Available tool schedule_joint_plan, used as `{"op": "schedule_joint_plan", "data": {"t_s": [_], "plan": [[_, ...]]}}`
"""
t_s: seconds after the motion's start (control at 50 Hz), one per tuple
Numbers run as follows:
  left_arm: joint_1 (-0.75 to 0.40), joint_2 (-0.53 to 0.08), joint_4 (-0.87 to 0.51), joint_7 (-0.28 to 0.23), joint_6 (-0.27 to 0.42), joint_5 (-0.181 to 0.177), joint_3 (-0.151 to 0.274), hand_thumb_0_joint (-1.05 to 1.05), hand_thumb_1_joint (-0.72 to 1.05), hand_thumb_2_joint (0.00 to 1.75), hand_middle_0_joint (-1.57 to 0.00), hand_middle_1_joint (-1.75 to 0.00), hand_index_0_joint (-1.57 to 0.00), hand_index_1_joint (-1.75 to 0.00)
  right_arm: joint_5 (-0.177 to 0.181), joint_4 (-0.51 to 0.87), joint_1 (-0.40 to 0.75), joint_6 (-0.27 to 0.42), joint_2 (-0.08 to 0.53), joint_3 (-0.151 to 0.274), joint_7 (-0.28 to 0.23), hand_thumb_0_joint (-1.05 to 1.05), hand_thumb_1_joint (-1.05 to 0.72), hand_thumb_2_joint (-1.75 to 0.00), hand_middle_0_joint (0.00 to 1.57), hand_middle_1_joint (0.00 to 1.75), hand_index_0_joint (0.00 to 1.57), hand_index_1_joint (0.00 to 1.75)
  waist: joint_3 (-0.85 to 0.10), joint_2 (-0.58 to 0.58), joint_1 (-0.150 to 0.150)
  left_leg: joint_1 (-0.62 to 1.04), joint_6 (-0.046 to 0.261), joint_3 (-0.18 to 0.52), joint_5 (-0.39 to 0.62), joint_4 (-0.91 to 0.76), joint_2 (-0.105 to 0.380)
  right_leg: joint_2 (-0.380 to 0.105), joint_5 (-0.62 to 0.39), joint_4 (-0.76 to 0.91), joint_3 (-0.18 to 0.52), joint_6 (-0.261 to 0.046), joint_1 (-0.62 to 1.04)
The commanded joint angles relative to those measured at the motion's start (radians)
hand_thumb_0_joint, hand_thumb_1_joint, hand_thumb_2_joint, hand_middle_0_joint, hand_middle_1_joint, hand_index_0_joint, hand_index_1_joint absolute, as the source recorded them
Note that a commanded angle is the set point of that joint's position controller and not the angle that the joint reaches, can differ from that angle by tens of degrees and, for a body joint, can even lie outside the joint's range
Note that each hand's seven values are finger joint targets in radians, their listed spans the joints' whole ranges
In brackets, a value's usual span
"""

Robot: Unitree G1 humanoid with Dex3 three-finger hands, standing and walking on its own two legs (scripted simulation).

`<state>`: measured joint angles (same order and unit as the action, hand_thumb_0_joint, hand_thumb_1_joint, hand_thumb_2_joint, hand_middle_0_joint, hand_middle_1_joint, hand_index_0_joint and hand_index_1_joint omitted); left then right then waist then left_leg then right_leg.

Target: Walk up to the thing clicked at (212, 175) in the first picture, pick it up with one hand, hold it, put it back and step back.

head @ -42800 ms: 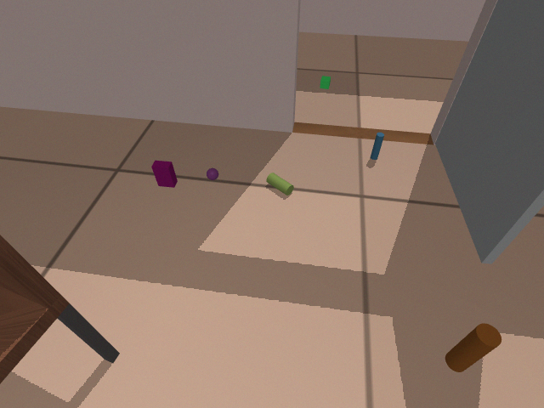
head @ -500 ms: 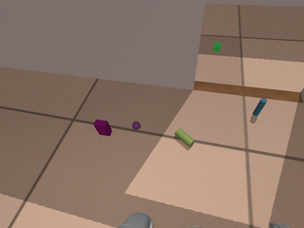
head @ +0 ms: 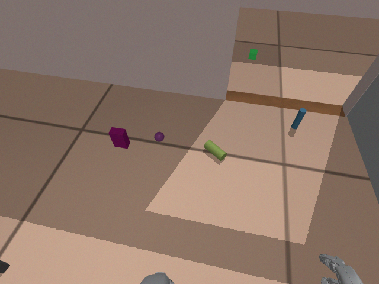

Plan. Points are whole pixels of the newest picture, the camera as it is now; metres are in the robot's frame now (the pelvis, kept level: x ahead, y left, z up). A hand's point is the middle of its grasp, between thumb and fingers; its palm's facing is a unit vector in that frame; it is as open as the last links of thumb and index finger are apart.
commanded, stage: step back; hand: left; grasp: from above
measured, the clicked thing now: (159, 136) +1.03 +0.27 -0.72
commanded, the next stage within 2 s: stand in 0.96 s
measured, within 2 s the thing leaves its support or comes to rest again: neither
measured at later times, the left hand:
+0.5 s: hand out of the picture +0.05 +0.29 -0.13, palm faces +0.00 -0.92 -0.38, open 7.4 cm
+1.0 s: hand out of the picture +0.12 +0.27 -0.14, palm faces +0.08 -0.94 -0.34, open 7.4 cm
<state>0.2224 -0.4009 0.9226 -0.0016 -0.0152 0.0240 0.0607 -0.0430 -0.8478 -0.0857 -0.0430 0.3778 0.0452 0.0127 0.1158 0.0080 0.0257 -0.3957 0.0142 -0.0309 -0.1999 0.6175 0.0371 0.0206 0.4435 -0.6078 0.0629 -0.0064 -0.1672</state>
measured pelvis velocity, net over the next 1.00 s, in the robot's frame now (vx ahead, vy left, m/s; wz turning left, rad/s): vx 0.03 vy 0.01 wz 0.07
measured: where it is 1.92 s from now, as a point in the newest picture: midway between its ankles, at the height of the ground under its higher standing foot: outside the picture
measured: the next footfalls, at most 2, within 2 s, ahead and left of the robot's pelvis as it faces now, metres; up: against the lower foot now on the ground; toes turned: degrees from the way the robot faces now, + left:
left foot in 0.26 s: +0.05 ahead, +0.14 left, +0.00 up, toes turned +3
right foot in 0.58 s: +0.08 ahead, -0.12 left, +0.00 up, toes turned +1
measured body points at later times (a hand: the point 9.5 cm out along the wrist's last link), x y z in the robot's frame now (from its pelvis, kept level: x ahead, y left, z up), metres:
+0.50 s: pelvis -0.01 +0.01 +0.01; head +0.01 +0.02 +0.46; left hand +0.05 +0.34 -0.11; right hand +0.05 -0.30 -0.11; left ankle +0.00 +0.13 -0.72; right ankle -0.01 -0.11 -0.69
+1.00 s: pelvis +0.03 +0.01 +0.01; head +0.06 +0.02 +0.46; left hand +0.12 +0.32 -0.11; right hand +0.14 -0.28 -0.12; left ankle +0.01 +0.14 -0.72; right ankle +0.04 -0.12 -0.72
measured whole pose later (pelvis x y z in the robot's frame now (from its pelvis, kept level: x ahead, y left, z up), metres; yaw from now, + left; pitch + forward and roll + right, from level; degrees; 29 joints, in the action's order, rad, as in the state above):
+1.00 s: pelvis +0.03 +0.01 +0.01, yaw +4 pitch -2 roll +0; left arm 0.07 -0.36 1.05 0.00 0.01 0.01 0.03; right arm -0.02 -1.07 -0.12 0.01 0.33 0.02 0.00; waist 0.08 0.02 0.01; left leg -0.19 -0.01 0.02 -0.30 0.52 0.00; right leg -0.04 0.29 -0.53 -0.04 0.02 -0.21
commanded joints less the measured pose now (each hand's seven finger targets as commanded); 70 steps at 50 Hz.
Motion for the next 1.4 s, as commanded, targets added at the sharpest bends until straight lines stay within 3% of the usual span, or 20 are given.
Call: {"op": "schedule_joint_plan", "data": {"t_s": [0.0, 0.04, 0.06, 0.1, 0.16, 0.24, 0.28, 0.3, 0.32, 0.48, 0.54, 0.58, 0.6, 0.62, 0.76, 0.8, 0.84, 0.88, 0.98, 1.38], "plan": [[0.064, -0.242, -0.010, -0.025, 0.061, 0.030, 0.078, 0.00, 0.90, 0.90, -0.20, -0.30, -0.20, -0.30, 0.013, 0.048, -0.052, 0.006, 0.135, 0.035, -0.010, 0.00, -0.90, -0.90, 0.20, 0.30, 0.20, 0.30, -0.143, 0.092, -0.011, -0.150, 0.025, 0.092, -0.271, 0.141, -0.008, -0.182, -0.030, 0.344, 0.321, -0.082, 0.191], [-0.088, -0.337, -0.064, -0.023, 0.052, 0.036, 0.090, 0.00, 0.90, 0.90, -0.20, -0.30, -0.20, -0.30, 0.012, 0.032, 0.037, 0.016, 0.215, 0.065, -0.020, 0.00, -0.90, -0.90, 0.20, 0.30, 0.20, 0.30, 0.018, 0.160, 0.018, -0.010, -0.024, 0.195, -0.317, 0.236, 0.001, -0.405, 0.349, 0.398, 0.521, -0.235, -0.310], [-0.168, -0.283, -0.082, -0.021, 0.058, 0.029, 0.074, 0.00, 0.90, 0.90, -0.20, -0.30, -0.20, -0.30, 0.020, 0.011, 0.014, 0.020, 0.227, 0.070, -0.011, 0.00, -0.90, -0.90, 0.20, 0.30, 0.20, 0.30, 0.070, 0.120, -0.030, 0.076, -0.023, 0.207, -0.255, 0.257, 0.014, -0.361, 0.340, 0.403, 0.420, -0.199, -0.386], [-0.126, -0.208, -0.063, -0.022, 0.070, 0.020, 0.058, 0.00, 0.90, 0.90, -0.20, -0.30, -0.20, -0.30, 0.027, -0.011, 0.001, 0.036, 0.184, 0.052, -0.002, 0.00, -0.90, -0.90, 0.20, 0.30, 0.20, 0.30, 0.046, 0.097, -0.030, -0.034, -0.023, 0.144, -0.180, 0.174, -0.055, -0.219, -0.069, 0.325, 0.198, -0.138, -0.126], [-0.015, -0.237, -0.033, -0.014, 0.070, 0.021, 0.065, 0.00, 0.90, 0.90, -0.20, -0.30, -0.20, -0.30, 0.016, -0.009, 0.034, 0.048, 0.179, 0.045, 0.002, 0.00, -0.90, -0.90, 0.20, 0.30, 0.20, 0.30, 0.013, 0.143, 0.027, -0.012, -0.024, 0.101, -0.218, 0.087, -0.060, -0.220, -0.115, 0.305, 0.187, -0.132, -0.062], [-0.057, -0.237, -0.046, -0.005, 0.044, 0.015, 0.064, 0.00, 0.90, 0.90, -0.20, -0.30, -0.20, -0.30, 0.015, -0.061, -0.081, 0.074, 0.169, 0.057, 0.000, 0.00, -0.90, -0.90, 0.20, 0.30, 0.20, 0.30, -0.052, 0.163, -0.020, 0.177, -0.015, 0.006, -0.138, -0.186, -0.087, -0.214, -0.179, 0.183, 0.110, -0.127, -0.052], [-0.020, -0.155, -0.046, -0.002, 0.043, 0.008, 0.033, 0.00, 0.90, 0.90, -0.20, -0.30, -0.20, -0.30, 0.007, -0.084, -0.151, 0.091, 0.215, 0.084, -0.010, 0.00, -0.90, -0.90, 0.20, 0.30, 0.20, 0.30, -0.138, 0.001, -0.047, 0.419, 0.042, 0.228, -0.104, -0.282, 0.046, -0.124, -0.262, -0.078, 0.005, -0.066, -0.198], [-0.049, -0.113, -0.055, 0.000, 0.042, -0.009, 0.021, 0.00, 0.90, 0.90, -0.20, -0.30, -0.20, -0.30, 0.007, -0.085, -0.162, 0.095, 0.287, 0.096, -0.012, 0.00, -0.90, -0.90, 0.20, 0.30, 0.20, 0.30, -0.146, -0.177, -0.051, 0.447, 0.146, 0.539, -0.238, -0.342, 0.229, 0.001, 0.013, -0.234, -0.100, -0.023, -0.366], [-0.090, -0.203, -0.051, -0.009, 0.037, 0.001, 0.050, 0.00, 0.90, 0.90, -0.20, -0.30, -0.20, -0.30, 0.008, -0.085, -0.196, 0.092, 0.341, 0.111, -0.009, 0.00, -0.90, -0.90, 0.20, 0.30, 0.20, 0.30, -0.108, -0.128, -0.078, 0.322, 0.231, 0.633, -0.404, -0.382, 0.302, -0.042, 0.160, -0.313, -0.021, -0.036, -0.350], [-0.048, -0.153, -0.016, 0.011, 0.050, -0.005, 0.050, 0.00, 0.90, 0.90, -0.20, -0.30, -0.20, -0.30, 0.005, -0.052, -0.089, 0.088, 0.233, 0.073, -0.011, 0.00, -0.90, -0.90, 0.20, 0.30, 0.20, 0.30, -0.078, -0.191, -0.035, 0.165, 0.155, 0.291, -0.033, -0.292, 0.156, -0.044, -0.026, -0.044, -0.077, -0.010, -0.140], [0.002, -0.146, 0.031, -0.007, 0.058, -0.002, 0.052, 0.00, 0.90, 0.90, -0.20, -0.30, -0.20, -0.30, 0.030, -0.042, -0.017, 0.064, 0.177, 0.039, -0.015, 0.00, -0.90, -0.90, 0.20, 0.30, 0.20, 0.30, -0.114, -0.139, 0.034, 0.013, 0.073, 0.175, 0.026, -0.132, 0.081, -0.007, -0.251, 0.189, -0.117, -0.011, 0.117], [0.035, -0.229, 0.038, -0.022, 0.067, 0.015, 0.074, 0.00, 0.90, 0.90, -0.20, -0.30, -0.20, -0.30, 0.044, -0.031, -0.035, 0.062, 0.113, 0.014, -0.023, 0.00, -0.90, -0.90, 0.20, 0.30, 0.20, 0.30, -0.170, 0.071, 0.051, -0.109, 0.006, 0.141, -0.087, 0.074, -0.043, -0.199, -0.252, 0.267, 0.168, -0.064, 0.221], [-0.026, -0.282, 0.019, -0.021, 0.067, 0.011, 0.075, 0.00, 0.90, 0.90, -0.20, -0.30, -0.20, -0.30, 0.039, -0.045, -0.067, 0.052, 0.107, 0.012, -0.031, 0.00, -0.90, -0.90, 0.20, 0.30, 0.20, 0.30, -0.152, 0.138, 0.036, -0.067, -0.012, 0.141, -0.353, 0.174, -0.088, -0.375, -0.067, 0.363, 0.367, -0.156, 0.055], [-0.145, -0.297, -0.014, -0.016, 0.064, 0.017, 0.072, 0.00, 0.90, 0.90, -0.20, -0.30, -0.20, -0.30, 0.034, -0.082, -0.107, 0.045, 0.169, 0.033, -0.035, 0.00, -0.90, -0.90, 0.20, 0.30, 0.20, 0.30, -0.108, 0.120, -0.005, 0.049, -0.021, 0.140, -0.389, 0.247, -0.033, -0.431, 0.004, 0.357, 0.407, -0.233, -0.117], [-0.170, -0.223, 0.008, -0.014, 0.066, 0.001, 0.048, 0.00, 0.90, 0.90, -0.20, -0.30, -0.20, -0.30, 0.027, -0.144, -0.122, 0.059, 0.149, 0.020, -0.026, 0.00, -0.90, -0.90, 0.20, 0.30, 0.20, 0.30, -0.096, 0.155, -0.015, 0.114, -0.019, 0.054, -0.215, -0.011, -0.033, -0.264, -0.482, 0.205, 0.101, -0.134, -0.038], [-0.204, -0.208, 0.006, -0.013, 0.054, -0.008, 0.046, 0.00, 0.90, 0.90, -0.20, -0.30, -0.20, -0.30, 0.019, -0.172, -0.166, 0.069, 0.144, 0.027, -0.031, 0.00, -0.90, -0.90, 0.20, 0.30, 0.20, 0.30, -0.144, 0.148, -0.051, 0.216, -0.018, 0.033, 0.015, -0.226, -0.033, -0.237, -0.606, 0.110, 0.036, -0.093, -0.010], [-0.190, -0.162, 0.000, -0.015, 0.050, -0.022, 0.036, 0.00, 0.90, 0.90, -0.20, -0.30, -0.20, -0.30, 0.009, -0.173, -0.147, 0.076, 0.203, 0.050, -0.036, 0.00, -0.90, -0.90, 0.20, 0.30, 0.20, 0.30, -0.220, 0.019, -0.031, 0.307, 0.033, 0.180, 0.379, -0.199, 0.093, -0.151, -0.561, -0.001, -0.041, -0.022, -0.036], [-0.186, -0.159, 0.027, -0.015, 0.041, -0.028, 0.029, 0.00, 0.90, 0.90, -0.20, -0.30, -0.20, -0.30, 0.022, -0.141, 0.003, 0.074, 0.246, 0.047, -0.030, 0.00, -0.90, -0.90, 0.20, 0.30, 0.20, 0.30, -0.181, -0.059, 0.008, 0.184, 0.106, 0.228, 0.281, -0.182, 0.153, -0.082, -0.247, 0.066, -0.077, -0.004, 0.001], [-0.161, -0.145, 0.087, -0.009, 0.052, -0.028, 0.008, 0.00, 0.90, 0.90, -0.20, -0.30, -0.20, -0.30, 0.033, -0.171, -0.017, 0.089, 0.194, 0.018, -0.031, 0.00, -0.90, -0.90, 0.20, 0.30, 0.20, 0.30, -0.221, -0.063, -0.013, 0.269, 0.013, 0.147, 0.427, -0.199, 0.093, -0.147, -0.577, 0.129, -0.019, -0.023, 0.108], [-0.197, -0.156, 0.152, -0.003, 0.052, -0.012, -0.016, 0.00, 0.90, 0.90, -0.20, -0.30, -0.20, -0.30, 0.034, -0.202, 0.081, 0.079, 0.183, 0.003, -0.020, 0.00, -0.90, -0.90, 0.20, 0.30, 0.20, 0.30, -0.137, -0.027, -0.018, 0.302, 0.000, 0.124, 0.196, -0.352, 0.091, -0.154, -0.414, 0.319, -0.018, 0.000, 0.108]]}}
